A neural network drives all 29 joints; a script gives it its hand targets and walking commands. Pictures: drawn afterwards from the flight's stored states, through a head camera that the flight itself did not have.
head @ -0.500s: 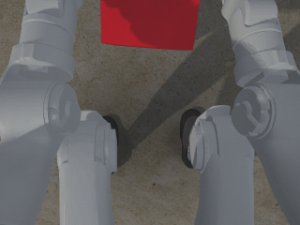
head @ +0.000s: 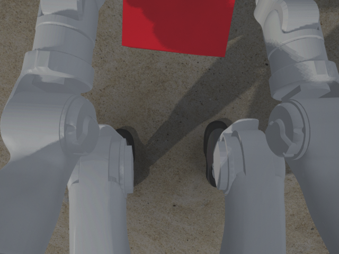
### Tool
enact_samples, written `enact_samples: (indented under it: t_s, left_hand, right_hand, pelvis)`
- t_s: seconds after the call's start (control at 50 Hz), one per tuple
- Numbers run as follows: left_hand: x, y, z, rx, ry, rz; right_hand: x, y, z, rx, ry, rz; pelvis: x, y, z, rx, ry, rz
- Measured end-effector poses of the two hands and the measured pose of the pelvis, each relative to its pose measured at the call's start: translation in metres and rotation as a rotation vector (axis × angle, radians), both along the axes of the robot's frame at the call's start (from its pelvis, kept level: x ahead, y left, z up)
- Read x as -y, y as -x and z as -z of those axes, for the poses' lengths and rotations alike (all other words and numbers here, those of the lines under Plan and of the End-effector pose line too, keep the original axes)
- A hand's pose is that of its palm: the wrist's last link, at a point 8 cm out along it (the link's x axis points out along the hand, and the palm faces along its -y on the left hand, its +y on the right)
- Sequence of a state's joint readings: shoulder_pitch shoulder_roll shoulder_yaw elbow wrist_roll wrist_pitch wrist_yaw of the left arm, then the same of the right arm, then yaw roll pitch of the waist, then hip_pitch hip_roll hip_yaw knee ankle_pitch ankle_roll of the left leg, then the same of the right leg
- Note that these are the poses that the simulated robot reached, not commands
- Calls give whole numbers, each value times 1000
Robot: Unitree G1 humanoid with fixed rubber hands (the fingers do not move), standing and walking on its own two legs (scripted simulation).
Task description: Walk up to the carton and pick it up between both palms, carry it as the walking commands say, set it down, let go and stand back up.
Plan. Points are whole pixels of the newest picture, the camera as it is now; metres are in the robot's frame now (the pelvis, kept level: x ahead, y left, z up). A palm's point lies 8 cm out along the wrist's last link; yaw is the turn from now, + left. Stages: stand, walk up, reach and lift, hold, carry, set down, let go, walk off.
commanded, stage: reach and lift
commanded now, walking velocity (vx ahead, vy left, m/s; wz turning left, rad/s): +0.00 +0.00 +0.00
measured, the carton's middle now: out of the picture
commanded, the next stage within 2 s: none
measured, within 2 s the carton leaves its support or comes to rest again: neither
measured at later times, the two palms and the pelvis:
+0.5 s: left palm out of the picture +0.58 +0.10 -0.10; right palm out of the picture +0.55 -0.16 -0.13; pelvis -0.02 -0.01 +0.03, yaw +0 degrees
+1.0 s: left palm out of the picture +0.56 +0.10 -0.05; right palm out of the picture +0.53 -0.15 -0.07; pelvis -0.03 +0.00 +0.06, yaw +0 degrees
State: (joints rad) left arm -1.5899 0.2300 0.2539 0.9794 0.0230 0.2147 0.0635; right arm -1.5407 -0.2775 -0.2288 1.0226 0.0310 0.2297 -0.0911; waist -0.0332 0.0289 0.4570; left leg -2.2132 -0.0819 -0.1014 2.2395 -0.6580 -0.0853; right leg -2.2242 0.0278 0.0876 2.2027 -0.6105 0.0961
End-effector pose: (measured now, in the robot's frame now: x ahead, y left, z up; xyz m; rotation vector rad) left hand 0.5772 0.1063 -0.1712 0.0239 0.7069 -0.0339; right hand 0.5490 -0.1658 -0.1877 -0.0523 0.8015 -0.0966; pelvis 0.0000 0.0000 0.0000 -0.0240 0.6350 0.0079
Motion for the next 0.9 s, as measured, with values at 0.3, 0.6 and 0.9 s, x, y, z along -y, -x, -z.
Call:
enact_samples:
  t_s: [0.3, 0.6, 0.9]
  left_hand:
    - [1, -2, -44, 63, -31, -49]
    - [10, 3, -60, 34, -78, -80]
    - [4, 8, -112, 101, -123, -140]
  right_hand:
    - [-5, -7, -38, 58, -7, 36]
    - [-3, 5, -59, 34, 22, 63]
    - [-19, 6, -105, 101, 53, 117]
  pelvis:
    - [8, 20, -11, 63, -8, 4]
    - [4, 17, -40, 51, -5, 17]
    - [0, 30, -54, 98, -3, 12]
